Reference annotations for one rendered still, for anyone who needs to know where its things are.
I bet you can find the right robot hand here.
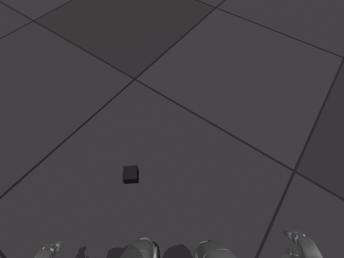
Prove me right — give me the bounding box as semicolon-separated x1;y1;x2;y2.
281;228;323;258

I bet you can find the left robot hand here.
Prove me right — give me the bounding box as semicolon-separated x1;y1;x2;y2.
34;241;63;258

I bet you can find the cube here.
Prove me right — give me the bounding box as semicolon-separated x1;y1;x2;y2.
123;166;139;184

